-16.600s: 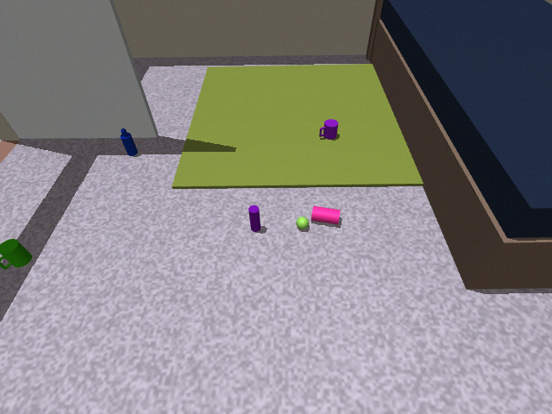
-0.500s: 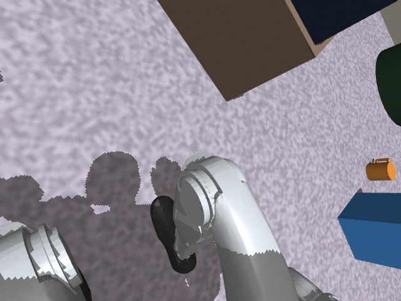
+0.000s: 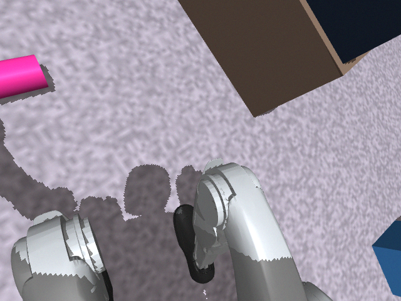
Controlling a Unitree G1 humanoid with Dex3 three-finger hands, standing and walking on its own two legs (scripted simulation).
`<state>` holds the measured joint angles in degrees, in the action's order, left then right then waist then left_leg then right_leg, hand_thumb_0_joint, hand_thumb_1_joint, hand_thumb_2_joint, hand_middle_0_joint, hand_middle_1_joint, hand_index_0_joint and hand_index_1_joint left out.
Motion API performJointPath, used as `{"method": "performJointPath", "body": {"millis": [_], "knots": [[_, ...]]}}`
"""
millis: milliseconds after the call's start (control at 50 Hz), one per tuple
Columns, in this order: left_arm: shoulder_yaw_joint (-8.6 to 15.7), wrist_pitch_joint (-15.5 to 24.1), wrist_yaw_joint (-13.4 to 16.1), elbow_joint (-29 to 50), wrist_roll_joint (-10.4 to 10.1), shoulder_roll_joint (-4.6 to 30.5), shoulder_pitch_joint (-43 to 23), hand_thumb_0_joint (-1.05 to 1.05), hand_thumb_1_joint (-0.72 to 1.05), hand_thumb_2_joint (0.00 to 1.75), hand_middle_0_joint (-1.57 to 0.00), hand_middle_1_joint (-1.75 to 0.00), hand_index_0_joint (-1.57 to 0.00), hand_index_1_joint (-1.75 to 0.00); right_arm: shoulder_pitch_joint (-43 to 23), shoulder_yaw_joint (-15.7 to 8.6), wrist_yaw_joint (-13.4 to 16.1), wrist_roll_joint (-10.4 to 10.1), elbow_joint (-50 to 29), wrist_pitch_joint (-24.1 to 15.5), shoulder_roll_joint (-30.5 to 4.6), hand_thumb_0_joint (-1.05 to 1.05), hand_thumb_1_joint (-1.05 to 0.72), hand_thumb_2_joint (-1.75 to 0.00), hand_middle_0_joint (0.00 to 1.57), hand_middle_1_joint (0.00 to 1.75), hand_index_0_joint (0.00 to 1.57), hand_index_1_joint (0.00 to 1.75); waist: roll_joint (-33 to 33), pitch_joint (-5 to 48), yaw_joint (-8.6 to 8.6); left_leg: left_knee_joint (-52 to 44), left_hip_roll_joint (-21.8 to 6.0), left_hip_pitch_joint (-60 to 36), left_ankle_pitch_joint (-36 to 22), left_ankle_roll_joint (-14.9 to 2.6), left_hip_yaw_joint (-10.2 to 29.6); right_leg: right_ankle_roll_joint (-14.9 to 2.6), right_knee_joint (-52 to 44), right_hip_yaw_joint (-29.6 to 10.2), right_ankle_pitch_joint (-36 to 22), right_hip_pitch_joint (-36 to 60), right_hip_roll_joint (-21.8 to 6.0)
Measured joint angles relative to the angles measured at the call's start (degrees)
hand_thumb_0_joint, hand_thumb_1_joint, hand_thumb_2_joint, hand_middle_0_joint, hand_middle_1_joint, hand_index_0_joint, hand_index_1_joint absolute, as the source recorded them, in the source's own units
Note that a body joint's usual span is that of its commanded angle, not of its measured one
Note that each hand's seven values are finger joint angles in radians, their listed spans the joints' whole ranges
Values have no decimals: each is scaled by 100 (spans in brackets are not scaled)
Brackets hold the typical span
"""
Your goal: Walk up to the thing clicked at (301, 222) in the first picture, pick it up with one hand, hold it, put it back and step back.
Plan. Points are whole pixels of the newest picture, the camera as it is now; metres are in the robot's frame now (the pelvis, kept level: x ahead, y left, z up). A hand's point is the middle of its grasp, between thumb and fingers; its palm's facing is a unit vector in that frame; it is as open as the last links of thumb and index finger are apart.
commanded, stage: settle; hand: left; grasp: from above
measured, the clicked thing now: out of the picture +0.48 +0.35 -0.24
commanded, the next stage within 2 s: lift in 0.46 s
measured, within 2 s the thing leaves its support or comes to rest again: neither
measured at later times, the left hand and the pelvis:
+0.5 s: hand out of the picture +0.45 +0.34 -0.13, palm faces -0.46 -0.08 -0.88, open 8.1 cm; pelvis -0.01 -0.01 +0.03, yaw +5 degrees
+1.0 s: hand out of the picture +0.42 +0.35 -0.04, palm faces -0.46 -0.11 -0.88, open 8.1 cm; pelvis -0.01 +0.00 +0.08, yaw +7 degrees
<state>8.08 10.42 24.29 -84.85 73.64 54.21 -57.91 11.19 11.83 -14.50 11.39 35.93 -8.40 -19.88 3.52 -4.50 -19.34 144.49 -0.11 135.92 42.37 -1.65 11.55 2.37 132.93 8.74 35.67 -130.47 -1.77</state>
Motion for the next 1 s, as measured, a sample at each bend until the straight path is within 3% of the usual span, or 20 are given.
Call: {"method": "performJointPath", "body": {"millis": [220, 420, 600, 820, 1000], "knots": [[-380, -12, -584, 413, -106, -574, -38, 1, 21, 41, -73, -81, -79, -70, -8, -383, 187, -279, 76, 409, 33, 0, -92, -90, 20, 30, 20, 30, -275, 470, 228, -359, 23, -114, -123, 2, -264, -51, -148, -210, -3, 14, -75], [-473, 47, -914, 374, -122, -645, -203, 1, 21, 39, -74, -80, -81, -68, -55, -450, 451, -361, 26, 627, 119, 0, -91, -89, 20, 30, 20, 30, -361, 537, 253, -644, 28, -289, -263, 50, -376, -87, -308, -304, -94, 103, -101], [-481, 123, -1042, 537, -196, -670, -212, 1, 21, 38, -74, -79, -81, -68, 43, -504, 647, -413, 108, 754, 169, 0, -91, -89, 20, 30, 20, 30, -415, 575, 320, -788, 30, -336, -328, 50, -428, -95, -414, -344, -139, 130, -107], [-496, -148, -1495, 1290, -571, -1026, 248, 1, 22, 37, -74, -79, -80, -68, 206, -769, 728, -649, 137, 967, 266, 0, -92, -90, 20, 30, 20, 30, -546, 862, 518, -1162, 34, -570, -336, -6, -562, -73, -728, -441, -102, 348, -130], [-641, -193, -1939, 2273, -913, -1345, 917, 1, 22, 38, -73, -80, -79, -70, 170, -1001, 832, -867, 82, 1144, 264, 0, -92, -90, 20, 30, 20, 30, -633, 1159, 842, -1690, 28, -1048, -373, -63, -707, -30, -1193, -546, -112, 789, -143]]}}
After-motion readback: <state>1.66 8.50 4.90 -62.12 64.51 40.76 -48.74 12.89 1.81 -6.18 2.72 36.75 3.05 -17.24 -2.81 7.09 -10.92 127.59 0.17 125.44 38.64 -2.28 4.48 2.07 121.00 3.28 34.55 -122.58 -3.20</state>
